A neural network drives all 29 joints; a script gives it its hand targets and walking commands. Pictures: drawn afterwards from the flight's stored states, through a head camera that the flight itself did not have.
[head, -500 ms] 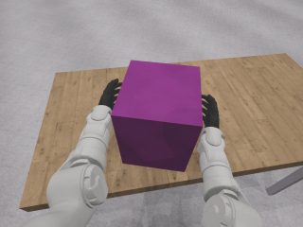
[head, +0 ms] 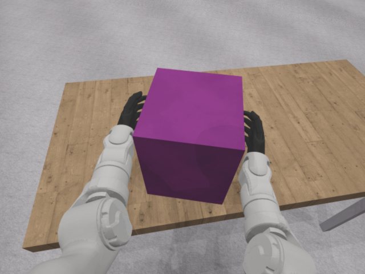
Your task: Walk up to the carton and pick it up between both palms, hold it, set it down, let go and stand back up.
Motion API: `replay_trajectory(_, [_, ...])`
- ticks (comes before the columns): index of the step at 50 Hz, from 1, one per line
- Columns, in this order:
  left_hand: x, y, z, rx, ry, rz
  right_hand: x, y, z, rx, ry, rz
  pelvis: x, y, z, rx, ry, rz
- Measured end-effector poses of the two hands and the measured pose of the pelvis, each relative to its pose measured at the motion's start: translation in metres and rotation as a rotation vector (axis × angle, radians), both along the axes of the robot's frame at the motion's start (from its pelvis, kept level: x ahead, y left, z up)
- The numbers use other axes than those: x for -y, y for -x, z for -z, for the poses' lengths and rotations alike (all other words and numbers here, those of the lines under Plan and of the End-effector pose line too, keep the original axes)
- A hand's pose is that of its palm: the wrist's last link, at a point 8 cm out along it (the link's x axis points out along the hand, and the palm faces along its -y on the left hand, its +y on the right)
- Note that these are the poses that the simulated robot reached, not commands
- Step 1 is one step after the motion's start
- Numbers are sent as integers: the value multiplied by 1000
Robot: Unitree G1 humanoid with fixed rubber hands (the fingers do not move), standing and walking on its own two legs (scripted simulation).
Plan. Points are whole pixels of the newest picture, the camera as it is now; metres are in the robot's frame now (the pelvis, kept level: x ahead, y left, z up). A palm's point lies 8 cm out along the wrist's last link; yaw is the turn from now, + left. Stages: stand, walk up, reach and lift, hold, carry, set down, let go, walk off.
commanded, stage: set down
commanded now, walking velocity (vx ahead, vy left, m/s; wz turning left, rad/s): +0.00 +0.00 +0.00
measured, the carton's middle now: (191, 139) +0.43 -0.07 +0.03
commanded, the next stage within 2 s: none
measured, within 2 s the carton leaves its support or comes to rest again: neither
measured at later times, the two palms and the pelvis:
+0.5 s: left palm (129, 125) +0.46 +0.07 +0.08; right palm (255, 147) +0.36 -0.21 +0.06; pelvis +0.00 +0.00 +0.00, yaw -1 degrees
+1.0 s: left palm (112, 123) +0.47 +0.11 +0.08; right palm (274, 142) +0.36 -0.26 +0.06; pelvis -0.02 +0.00 -0.02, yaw -2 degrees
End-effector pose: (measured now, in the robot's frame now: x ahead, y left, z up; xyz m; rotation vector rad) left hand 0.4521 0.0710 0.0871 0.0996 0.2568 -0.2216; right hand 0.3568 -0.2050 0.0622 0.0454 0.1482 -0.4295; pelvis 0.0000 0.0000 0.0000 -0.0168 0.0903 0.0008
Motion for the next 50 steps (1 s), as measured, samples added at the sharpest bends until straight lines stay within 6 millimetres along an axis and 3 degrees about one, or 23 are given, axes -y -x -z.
replay_trajectory(23, [1, -7, 7, 8, 12, -3, 4, -3, 1, -12, 38, -24, 0, 1, 0, -8, 1, 16])
replay_trajectory(35, [2, -17, 39, -75, -47, -25, 16, -6, 48, -173, -58, -13, -1, -1, 13, -206, 15, 39])
replay_trajectory(41, [-8, -20, 30, -49, -21, -39, 31, -9, 35, -146, -29, 20, -1, 7, 16, -244, 21, 29])
replay_trajectory(50, [-37, -15, 4, -11, -80, -77, 53, -6, 0, -129, -41, 27, -1, 25, 22, -239, 19, 33])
